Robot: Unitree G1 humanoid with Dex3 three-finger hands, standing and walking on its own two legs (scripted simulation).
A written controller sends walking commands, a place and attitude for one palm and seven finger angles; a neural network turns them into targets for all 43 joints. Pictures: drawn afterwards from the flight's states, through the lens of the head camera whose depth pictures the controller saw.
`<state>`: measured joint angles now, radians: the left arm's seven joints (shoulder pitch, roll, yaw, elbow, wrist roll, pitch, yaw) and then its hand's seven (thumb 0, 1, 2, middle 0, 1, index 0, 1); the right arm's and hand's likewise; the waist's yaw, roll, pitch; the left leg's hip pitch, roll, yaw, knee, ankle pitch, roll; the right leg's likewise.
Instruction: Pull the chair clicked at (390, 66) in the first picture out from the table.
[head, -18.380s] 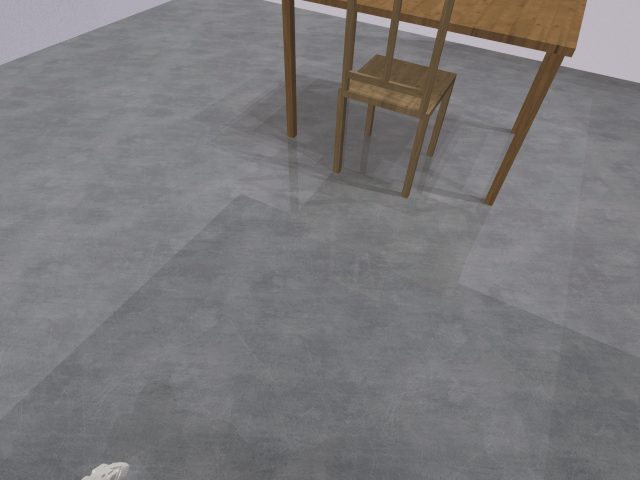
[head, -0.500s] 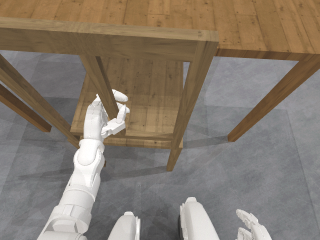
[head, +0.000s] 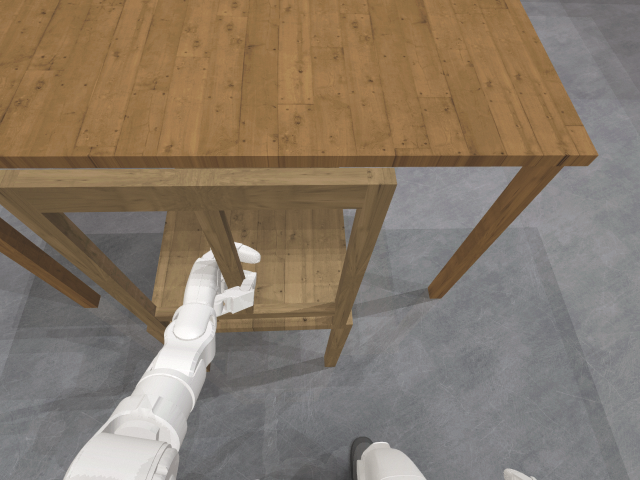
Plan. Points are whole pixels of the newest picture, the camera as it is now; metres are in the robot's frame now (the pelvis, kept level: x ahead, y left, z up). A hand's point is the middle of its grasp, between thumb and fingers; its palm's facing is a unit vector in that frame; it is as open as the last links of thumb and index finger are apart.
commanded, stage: step backward, pulling the chair out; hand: left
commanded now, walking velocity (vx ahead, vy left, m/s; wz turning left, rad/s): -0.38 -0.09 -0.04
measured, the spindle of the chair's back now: (232, 270) +0.39 +0.11 -0.06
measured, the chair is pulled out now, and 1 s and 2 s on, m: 0.05 0.21 0.32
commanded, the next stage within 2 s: none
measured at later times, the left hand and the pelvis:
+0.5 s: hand (259, 342) +0.29 +0.07 -0.07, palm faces -0.02 -0.99 -0.12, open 5.5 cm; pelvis -0.06 -0.03 -0.01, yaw +0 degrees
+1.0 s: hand (259, 410) +0.21 +0.07 -0.07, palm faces -0.03 -0.99 -0.14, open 5.5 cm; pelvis -0.14 -0.02 -0.01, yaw -2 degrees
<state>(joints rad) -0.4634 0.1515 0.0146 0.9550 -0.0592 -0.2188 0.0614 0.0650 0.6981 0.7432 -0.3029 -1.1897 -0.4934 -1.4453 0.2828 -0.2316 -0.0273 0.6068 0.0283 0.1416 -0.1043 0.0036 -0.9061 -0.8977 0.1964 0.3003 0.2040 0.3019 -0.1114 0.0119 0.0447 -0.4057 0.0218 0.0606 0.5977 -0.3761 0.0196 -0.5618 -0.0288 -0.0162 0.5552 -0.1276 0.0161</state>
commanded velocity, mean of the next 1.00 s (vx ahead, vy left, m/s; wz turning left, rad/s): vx -0.38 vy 0.01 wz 0.02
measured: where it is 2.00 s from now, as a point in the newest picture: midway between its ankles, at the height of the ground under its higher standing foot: outside the picture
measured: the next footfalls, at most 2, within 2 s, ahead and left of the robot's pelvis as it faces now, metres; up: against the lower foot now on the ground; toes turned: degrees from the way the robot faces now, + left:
right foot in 0.78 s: -0.10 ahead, -0.15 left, +0.00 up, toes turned -6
left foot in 1.72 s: -0.21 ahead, +0.15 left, +0.00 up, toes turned -2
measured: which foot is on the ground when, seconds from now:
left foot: down 0.00-1.00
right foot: down 0.00-0.66, up 0.68-0.76, down 0.78-1.00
